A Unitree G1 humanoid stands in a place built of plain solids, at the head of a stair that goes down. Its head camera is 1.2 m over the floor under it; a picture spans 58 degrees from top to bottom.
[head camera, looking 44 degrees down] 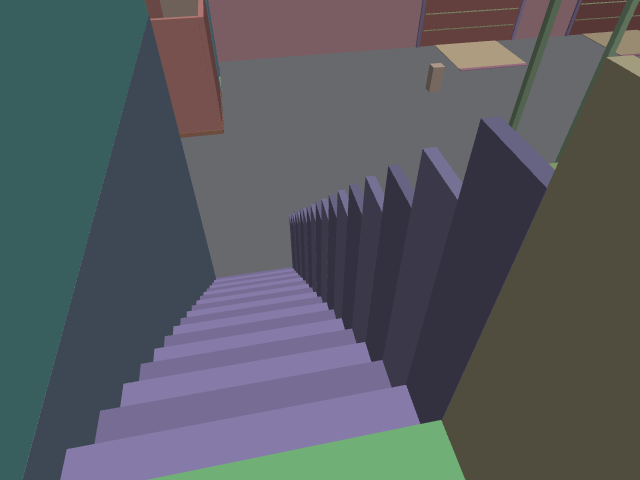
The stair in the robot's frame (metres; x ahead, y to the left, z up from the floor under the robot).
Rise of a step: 0.19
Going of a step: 0.21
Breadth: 1.10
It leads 11 degrees to the left of straight ahead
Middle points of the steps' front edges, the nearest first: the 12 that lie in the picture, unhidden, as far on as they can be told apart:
0.41 0.20 0.00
0.62 0.24 -0.19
0.83 0.28 -0.39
1.04 0.33 -0.58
1.25 0.37 -0.77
1.46 0.41 -0.97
1.67 0.45 -1.16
1.88 0.49 -1.35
2.08 0.53 -1.55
2.29 0.57 -1.74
2.50 0.61 -1.93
2.71 0.66 -2.13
